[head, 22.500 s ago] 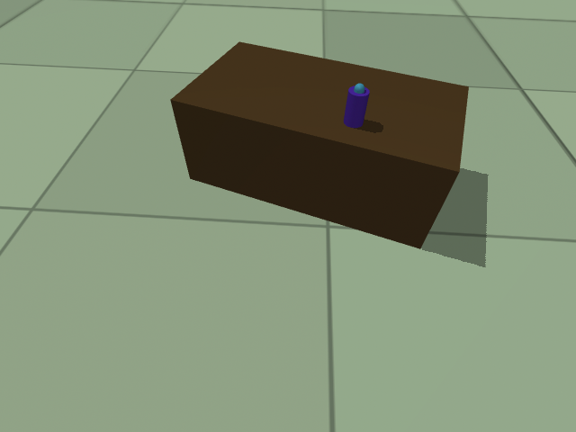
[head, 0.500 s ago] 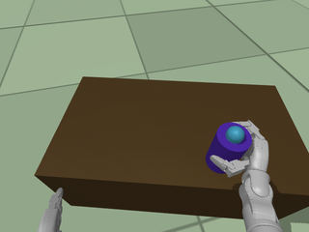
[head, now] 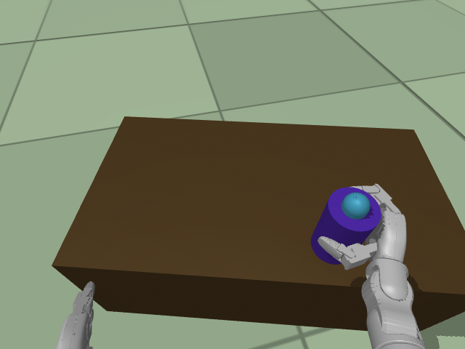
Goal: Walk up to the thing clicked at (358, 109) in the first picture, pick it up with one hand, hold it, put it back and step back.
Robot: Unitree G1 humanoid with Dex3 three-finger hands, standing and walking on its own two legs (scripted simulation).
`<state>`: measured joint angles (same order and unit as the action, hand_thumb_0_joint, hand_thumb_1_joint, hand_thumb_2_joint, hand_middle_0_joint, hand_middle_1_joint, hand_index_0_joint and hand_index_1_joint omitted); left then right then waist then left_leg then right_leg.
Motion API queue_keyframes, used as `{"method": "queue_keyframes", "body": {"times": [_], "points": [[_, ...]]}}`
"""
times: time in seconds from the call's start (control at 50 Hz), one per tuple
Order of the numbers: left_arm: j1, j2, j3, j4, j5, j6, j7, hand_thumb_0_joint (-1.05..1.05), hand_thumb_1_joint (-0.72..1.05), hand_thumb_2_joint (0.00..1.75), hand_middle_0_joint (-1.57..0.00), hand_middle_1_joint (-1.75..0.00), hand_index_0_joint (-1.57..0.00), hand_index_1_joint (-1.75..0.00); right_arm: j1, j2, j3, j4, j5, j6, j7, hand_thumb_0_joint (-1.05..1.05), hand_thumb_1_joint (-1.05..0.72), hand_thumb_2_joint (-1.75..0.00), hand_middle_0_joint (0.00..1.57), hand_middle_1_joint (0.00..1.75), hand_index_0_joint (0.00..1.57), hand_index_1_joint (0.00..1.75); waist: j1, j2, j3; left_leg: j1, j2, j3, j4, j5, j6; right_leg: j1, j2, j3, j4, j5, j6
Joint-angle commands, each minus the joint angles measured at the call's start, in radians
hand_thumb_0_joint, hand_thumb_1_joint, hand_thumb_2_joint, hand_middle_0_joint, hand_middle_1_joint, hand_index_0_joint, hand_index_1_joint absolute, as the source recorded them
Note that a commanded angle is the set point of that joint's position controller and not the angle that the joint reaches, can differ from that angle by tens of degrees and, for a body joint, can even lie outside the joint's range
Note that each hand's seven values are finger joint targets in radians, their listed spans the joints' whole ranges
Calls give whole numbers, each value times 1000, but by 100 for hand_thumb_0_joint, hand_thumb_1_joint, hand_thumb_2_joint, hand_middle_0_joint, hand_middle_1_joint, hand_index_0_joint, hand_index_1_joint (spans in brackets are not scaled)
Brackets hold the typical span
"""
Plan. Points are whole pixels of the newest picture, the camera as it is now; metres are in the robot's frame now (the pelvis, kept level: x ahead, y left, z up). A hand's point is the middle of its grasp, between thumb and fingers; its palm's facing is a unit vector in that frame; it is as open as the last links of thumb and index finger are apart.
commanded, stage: hold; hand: right
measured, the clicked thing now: (344, 224) +0.33 -0.17 +0.05
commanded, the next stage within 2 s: crouch in 0.14 s
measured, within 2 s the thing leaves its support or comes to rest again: neither
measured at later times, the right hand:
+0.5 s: hand (346, 225) +0.34 -0.18 +0.02, palm faces +0.26 +0.96 +0.01, open 11.1 cm
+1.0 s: hand (340, 209) +0.43 -0.21 -0.06, palm faces +0.28 +0.96 +0.01, open 11.0 cm
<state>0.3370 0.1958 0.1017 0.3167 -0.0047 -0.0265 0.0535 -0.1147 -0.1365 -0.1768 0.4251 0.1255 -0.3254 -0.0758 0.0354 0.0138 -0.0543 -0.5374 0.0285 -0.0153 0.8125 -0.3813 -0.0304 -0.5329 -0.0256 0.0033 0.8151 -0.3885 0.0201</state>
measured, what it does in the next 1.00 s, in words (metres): lowers itself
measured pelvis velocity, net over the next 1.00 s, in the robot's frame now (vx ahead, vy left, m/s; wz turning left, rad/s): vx -0.02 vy -0.01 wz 0.02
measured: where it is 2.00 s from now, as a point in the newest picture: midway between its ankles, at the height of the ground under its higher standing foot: outside the picture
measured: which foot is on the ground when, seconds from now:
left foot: down 0.00-1.00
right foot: down 0.00-1.00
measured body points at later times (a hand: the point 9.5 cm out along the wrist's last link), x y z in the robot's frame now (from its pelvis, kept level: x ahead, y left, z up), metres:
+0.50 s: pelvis -0.01 +0.00 -0.01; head +0.04 -0.01 +0.44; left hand +0.15 +0.27 -0.05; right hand +0.33 -0.23 +0.03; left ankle +0.02 +0.14 -0.70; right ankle +0.01 -0.13 -0.70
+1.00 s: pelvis -0.02 -0.01 -0.06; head +0.10 -0.05 +0.37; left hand +0.13 +0.27 -0.06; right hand +0.41 -0.26 -0.06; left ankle +0.02 +0.14 -0.70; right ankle +0.01 -0.13 -0.70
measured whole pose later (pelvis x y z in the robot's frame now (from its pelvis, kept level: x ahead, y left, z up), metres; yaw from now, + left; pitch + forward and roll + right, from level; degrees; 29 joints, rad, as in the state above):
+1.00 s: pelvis -0.02 -0.01 -0.06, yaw +1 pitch +20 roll +2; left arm 0.39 0.24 0.09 0.03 0.08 -0.04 -0.01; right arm -0.58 -0.35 -0.46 1.04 0.05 -0.55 -0.04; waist 0.19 0.04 -0.12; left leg -1.01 0.00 -0.01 1.13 -0.47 -0.04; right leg -1.03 -0.05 0.02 1.19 -0.51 0.01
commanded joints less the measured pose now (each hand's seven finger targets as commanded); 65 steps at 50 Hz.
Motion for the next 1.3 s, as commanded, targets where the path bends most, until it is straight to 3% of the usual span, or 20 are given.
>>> {"method": "queue_keyframes", "body": {"times": [0.0, 0.04, 0.1, 0.2, 0.24, 0.32, 0.4, 0.44, 0.5, 0.54, 0.6, 0.72, 0.82, 0.86, 0.9, 0.96, 1.06, 1.12, 1.18, 1.28], "points": [[-18, 150, 80, -123, 3, -51, 7, 0, -54, 4, -5, -6, -5, -5, -322, -132, -40, -303, 12, -93, 5, 0, -5, -131, 121, 142, 127, 142, -1, -41, -279, 106, -20, 36, -112, 257, 19, 151, 24, -24, -117, 216, -19], [-79, 149, 67, -196, 2, -60, 11, 0, -55, 5, -5, -6, -5, -6, -361, -132, -35, -339, 15, -94, 1, 0, -6, -131, 121, 142, 127, 142, 12, 1, -313, 123, -23, 36, -119, 258, 17, 162, 20, -20, -114, 213, -25], [-39, 114, 41, -118, 3, -50, 9, 0, -54, 5, -5, -6, -5, -5, -320, -98, -14, -248, 11, -83, -3, 0, -6, -131, 121, 142, 128, 142, 5, -13, -212, 84, -24, 42, -126, 195, 19, 109, 20, -22, -131, 153, -22], [-32, 175, 92, -169, 4, -54, 17, 0, -54, 4, -5, -6, -5, -5, -336, -115, -26, -282, 13, -87, 4, 0, -3, -130, 120, 141, 126, 141, 21, 7, -282, 95, -27, 41, -119, 229, 18, 159, 16, -16, -129, 185, -22], [-16, 128, 47, -149, 2, -55, 6, 0, -52, 4, -4, -5, -4, -5, -307, -99, -15, -261, 13, -83, 11, 0, -1, -127, 120, 140, 126, 140, 6, -14, -261, 98, -23, 40, -123, 219, 19, 142, 21, -25, -131, 177, -22], [-50, 117, 29, -199, 5, -57, 8, 0, -53, 5, -4, -5, -5, -5, -362, -133, -58, -223, 12, -108, 0, 0, -3, -128, 121, 140, 127, 140, 11, 33, -234, 93, -23, 33, -125, 201, 14, 103, 23, -25, -117, 152, -28], [-62, 172, 92, -227, 13, -63, 13, 0, -53, 5, -4, -5, -5, -5, -417, -171, -98, -137, -1, -130, -5, 0, 2, -128, 120, 141, 126, 141, 44, 44, -252, 43, -18, 17, -105, 190, 14, 75, 22, -26, -81, 127, -35], [-33, 138, 72, -166, 20, -61, 5, 0, -53, 4, -4, -5, -5, -4, -456, -182, -110, -84, -4, -152, 2, 0, 1, -127, 120, 140, 126, 140, 41, 11, -215, 0, -10, 6, -86, 174, 14, 21, 27, -31, -52, 105, -36], [-44, 122, 53, -232, 25, -74, -4, 0, -53, 4, -4, -5, -5, -5, -541, -206, -128, -43, -11, -189, 10, 0, 3, -127, 119, 139, 125, 139, 58, 26, -295, -28, -9, -12, -51, 155, 12, -13, 24, -22, 1, 87, -37], [-17, 159, 91, -248, 33, -76, -4, 0, -53, 4, -5, -5, -5, -5, -579, -228, -147, 8, -14, -209, 12, 0, 3, -127, 119, 139, 125, 139, 74, -2, -342, -58, -19, 2, -11, 170, 13, -10, 23, -14, 21, 95, -32], [13, 125, 46, -279, 44, -82, -18, 0, -53, 4, -4, -6, -5, -5, -673, -256, -159, 53, -25, -239, 22, 0, 10, -125, 116, 138, 123, 138, 81, -58, -406, -105, -25, 6, 43, 215, 18, -24, 22, -11, 65, 145, -27], [21, 157, 43, -382, 63, -85, -32, 0, -53, 5, -5, -6, -5, -5, -753, -336, -221, 211, -43, -285, 29, 0, 5, -129, 119, 141, 126, 141, 91, -98, -513, -174, -39, 21, 119, 196, 24, -68, 13, 5, 132, 156, -17], [54, 224, 106, -421, 75, -72, -41, 0, -53, 5, -5, -6, -5, -5, -825, -397, -274, 279, -56, -302, 34, 0, 1, -134, 125, 147, 131, 147, 121, -140, -570, -246, -50, 40, 182, 222, 29, -81, -2, 27, 187, 252, -10], [24, 254, 131, -457, 77, -70, -43, 0, -52, 5, -5, -6, -6, -5, -814, -393, -284, 369, -59, -309, 31, 0, -1, -135, 126, 147, 132, 147, 137, -104, -523, -265, -52, 46, 188, 183, 31, -137, -5, 30, 195, 189, -13], [62, 195, 70, -476, 81, -66, -56, 0, -52, 4, -5, -6, -6, -5, -849, -392, -283, 338, -68, -322, 37, 0, -1, -132, 123, 145, 130, 145, 134, -120, -545, -267, -55, 48, 204, 186, 33, -160, -6, 32, 209, 191, -12], [75, 191, 66, -486, 88, -61, -64, 0, -52, 4, -5, -6, -6, -5, -870, -420, -301, 383, -81, -329, 43, 0, 2, -130, 122, 143, 128, 143, 144, -137, -558, -281, -56, 46, 229, 193, 35, -198, -1, 28, 237, 188, -15], [80, 244, 121, -523, 95, -56, -65, 0, -52, 4, -5, -6, -6, -5, -927, -486, -333, 385, -99, -339, 44, 0, -1, -130, 122, 142, 128, 142, 175, -212, -606, -378, -64, 60, 268, 181, 42, -136, -20, 52, 268, 254, -4], [100, 248, 129, -514, 97, -52, -70, 0, -52, 4, -5, -6, -6, -5, -931, -498, -344, 428, -102, -336, 44, 0, -1, -131, 123, 143, 129, 143, 188, -215, -556, -419, -66, 65, 273, 138, 45, -190, -20, 51, 274, 187, -5], [78, 221, 97, -558, 98, -58, -74, 0, -52, 5, -5, -6, -5, -5, -970, -518, -353, 409, -108, -340, 49, 0, 1, -130, 121, 142, 128, 142, 201, -224, -620, -388, -64, 61, 277, 154, 43, -216, -15, 44, 304, 161, -12], [76, 252, 120, -568, 104, -57, -70, 0, -53, 5, -5, -6, -5, -5, -969, -562, -375, 436, -118, -335, 56, 0, -2, -133, 124, 145, 131, 145, 213, -253, -649, -417, -70, 69, 309, 182, 45, -204, -17, 54, 337, 228, -11]]}}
